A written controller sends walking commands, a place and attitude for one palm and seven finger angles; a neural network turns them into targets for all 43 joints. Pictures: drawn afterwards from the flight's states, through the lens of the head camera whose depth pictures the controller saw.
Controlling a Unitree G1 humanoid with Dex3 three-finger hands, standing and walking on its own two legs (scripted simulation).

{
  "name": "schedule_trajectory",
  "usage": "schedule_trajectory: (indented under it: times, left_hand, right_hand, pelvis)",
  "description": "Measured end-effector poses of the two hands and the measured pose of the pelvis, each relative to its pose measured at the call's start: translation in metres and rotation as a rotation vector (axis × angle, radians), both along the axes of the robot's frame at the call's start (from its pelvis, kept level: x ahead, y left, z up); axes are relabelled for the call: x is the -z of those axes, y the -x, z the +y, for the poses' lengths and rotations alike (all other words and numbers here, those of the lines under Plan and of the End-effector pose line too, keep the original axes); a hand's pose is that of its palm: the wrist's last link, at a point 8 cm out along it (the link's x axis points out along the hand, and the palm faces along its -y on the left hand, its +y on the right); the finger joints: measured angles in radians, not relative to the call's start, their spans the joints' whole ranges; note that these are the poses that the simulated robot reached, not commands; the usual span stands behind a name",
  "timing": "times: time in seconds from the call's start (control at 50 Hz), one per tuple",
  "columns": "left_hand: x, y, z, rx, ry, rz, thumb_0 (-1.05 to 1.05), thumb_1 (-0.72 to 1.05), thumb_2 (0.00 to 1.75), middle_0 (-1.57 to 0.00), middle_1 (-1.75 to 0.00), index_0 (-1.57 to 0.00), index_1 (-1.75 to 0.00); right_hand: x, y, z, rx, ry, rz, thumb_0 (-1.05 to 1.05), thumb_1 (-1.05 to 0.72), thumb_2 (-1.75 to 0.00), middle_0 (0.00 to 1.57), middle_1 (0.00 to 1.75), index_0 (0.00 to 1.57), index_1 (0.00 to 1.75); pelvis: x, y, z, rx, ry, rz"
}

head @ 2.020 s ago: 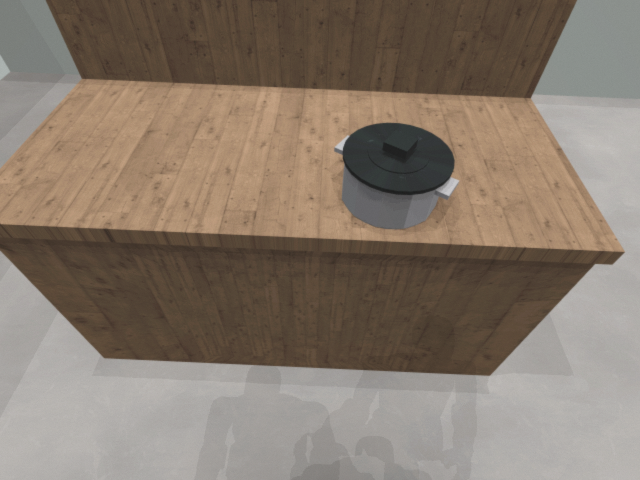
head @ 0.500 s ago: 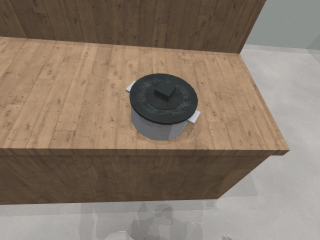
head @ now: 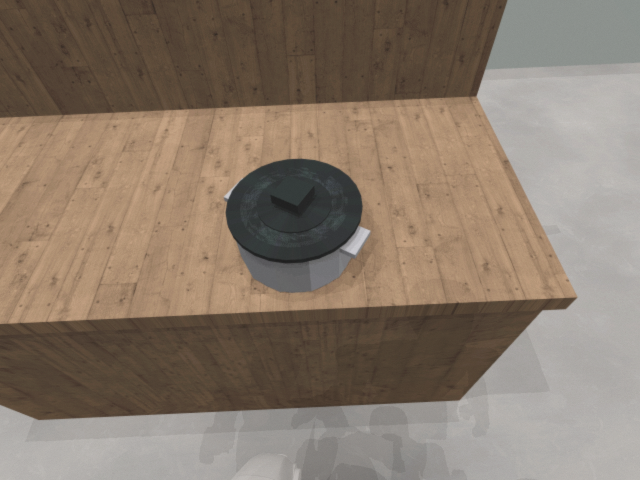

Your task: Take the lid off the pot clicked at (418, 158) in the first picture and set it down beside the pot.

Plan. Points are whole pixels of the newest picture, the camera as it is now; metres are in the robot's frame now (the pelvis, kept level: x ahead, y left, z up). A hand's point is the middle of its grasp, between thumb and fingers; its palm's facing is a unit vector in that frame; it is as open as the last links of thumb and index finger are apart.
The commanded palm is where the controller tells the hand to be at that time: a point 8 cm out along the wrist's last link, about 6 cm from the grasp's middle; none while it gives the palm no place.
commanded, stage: come to a stop and stand still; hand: left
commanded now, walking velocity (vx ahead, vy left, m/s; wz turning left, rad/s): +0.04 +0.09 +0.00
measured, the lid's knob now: (292, 194) +0.49 +0.08 +0.06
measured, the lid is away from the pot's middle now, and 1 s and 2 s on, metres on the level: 0.00 0.00 0.00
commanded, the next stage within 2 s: look again from close up in 0.74 s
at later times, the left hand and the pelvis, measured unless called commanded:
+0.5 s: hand out of the picture +0.01 +0.26 -0.17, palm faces +0.07 -0.97 -0.22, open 7.4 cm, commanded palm none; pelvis -0.03 +0.07 +0.00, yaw +1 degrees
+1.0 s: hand out of the picture -0.06 +0.24 -0.18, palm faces +0.03 -0.98 -0.17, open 7.4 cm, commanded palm none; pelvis -0.04 +0.08 +0.00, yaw +2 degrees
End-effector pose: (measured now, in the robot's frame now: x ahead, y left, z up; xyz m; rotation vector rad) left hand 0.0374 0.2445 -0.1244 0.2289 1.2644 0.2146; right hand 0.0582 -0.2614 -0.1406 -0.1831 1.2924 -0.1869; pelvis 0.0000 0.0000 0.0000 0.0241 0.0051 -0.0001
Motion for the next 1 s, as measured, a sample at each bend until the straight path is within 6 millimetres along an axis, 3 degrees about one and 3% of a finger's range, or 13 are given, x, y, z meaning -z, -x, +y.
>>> schedule_trajectory:
  times: [0.12, 0.24, 0.32, 0.38, 0.52, 0.8, 0.9, 1.0]
  left_hand:
    - [0.009, 0.025, 0.011, -0.031, 0.028, 0.019, 0.01, 0.90, 0.90, -0.21, -0.30, -0.20, -0.30]
    - [0.033, 0.041, 0.042, -0.058, 0.071, 0.041, 0.01, 0.90, 0.90, -0.21, -0.30, -0.20, -0.30]
    - [0.027, 0.040, 0.055, -0.062, 0.077, 0.037, 0.01, 0.90, 0.90, -0.20, -0.30, -0.20, -0.30]
    - [0.021, 0.038, 0.060, -0.062, 0.080, 0.015, 0.01, 0.90, 0.90, -0.20, -0.30, -0.20, -0.30]
    - [0.018, 0.037, 0.058, -0.034, 0.071, 0.009, 0.01, 0.91, 0.90, -0.20, -0.30, -0.20, -0.30]
    - [0.018, 0.076, 0.043, -0.020, 0.122, 0.107, 0.01, 0.91, 0.90, -0.20, -0.30, -0.20, -0.30]
    - [0.021, 0.090, 0.040, -0.017, 0.127, 0.126, 0.01, 0.91, 0.90, -0.20, -0.30, -0.20, -0.30]
    - [0.021, 0.099, 0.045, -0.030, 0.120, 0.136, 0.01, 0.91, 0.90, -0.20, -0.30, -0.20, -0.30]
  right_hand:
    - [-0.012, 0.003, 0.013, -0.035, 0.025, -0.011, 0.01, -0.91, -0.90, 0.20, 0.30, 0.19, 0.30]
    - [-0.016, 0.011, 0.053, -0.059, 0.039, -0.065, 0.01, -0.91, -0.90, 0.20, 0.30, 0.19, 0.30]
    - [-0.019, 0.026, 0.084, -0.067, 0.008, -0.046, 0.00, -0.91, -0.90, 0.20, 0.30, 0.19, 0.30]
    - [-0.019, 0.037, 0.093, -0.058, 0.005, -0.025, 0.01, -0.94, -0.90, 0.21, 0.30, 0.20, 0.30]
    - [-0.004, 0.064, 0.105, -0.025, -0.034, 0.013, 0.01, -0.93, -0.90, 0.21, 0.30, 0.20, 0.30]
    - [-0.005, 0.116, 0.123, 0.037, -0.067, 0.126, 0.01, -0.91, -0.90, 0.20, 0.30, 0.20, 0.30]
    - [-0.003, 0.119, 0.127, 0.016, -0.072, 0.132, 0.01, -0.91, -0.90, 0.20, 0.30, 0.20, 0.30]
    - [0.005, 0.106, 0.127, 0.000, -0.075, 0.097, 0.01, -0.90, -0.90, 0.20, 0.30, 0.20, 0.30]
  pelvis:
    - [-0.001, 0.008, 0.013, -0.013, -0.001, 0.008]
    - [0.008, 0.017, 0.040, -0.022, 0.018, -0.010]
    - [0.000, 0.020, 0.051, -0.029, 0.030, -0.015]
    - [-0.004, 0.022, 0.059, -0.029, 0.027, -0.014]
    - [-0.001, 0.028, 0.067, -0.016, -0.004, -0.006]
    - [-0.008, 0.033, 0.073, -0.006, 0.028, -0.021]
    - [-0.005, 0.038, 0.077, -0.016, 0.039, -0.011]
    - [0.000, 0.038, 0.081, -0.027, 0.042, 0.000]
